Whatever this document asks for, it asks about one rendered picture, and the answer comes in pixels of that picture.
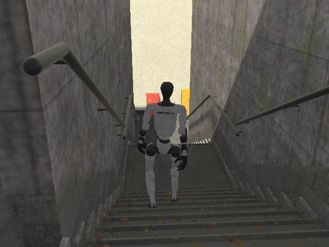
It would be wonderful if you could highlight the robot right upper arm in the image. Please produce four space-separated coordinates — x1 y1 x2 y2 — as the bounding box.
177 104 187 134

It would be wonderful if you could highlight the right robot shin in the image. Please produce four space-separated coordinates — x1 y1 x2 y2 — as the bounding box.
171 169 179 200

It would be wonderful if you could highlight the robot left upper arm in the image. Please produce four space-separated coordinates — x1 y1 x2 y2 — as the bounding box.
141 103 156 131

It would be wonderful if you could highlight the robot left forearm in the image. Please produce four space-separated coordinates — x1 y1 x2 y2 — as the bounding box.
138 123 147 144

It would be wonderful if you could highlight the robot right forearm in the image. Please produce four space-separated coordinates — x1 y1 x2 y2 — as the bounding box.
180 128 188 156

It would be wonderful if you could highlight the left robot hand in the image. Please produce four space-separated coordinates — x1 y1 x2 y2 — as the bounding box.
138 142 147 154

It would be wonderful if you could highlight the right robot hand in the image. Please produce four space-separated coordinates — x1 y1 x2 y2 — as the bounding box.
175 155 187 171

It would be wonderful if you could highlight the robot torso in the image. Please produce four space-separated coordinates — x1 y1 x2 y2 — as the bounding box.
154 101 178 154

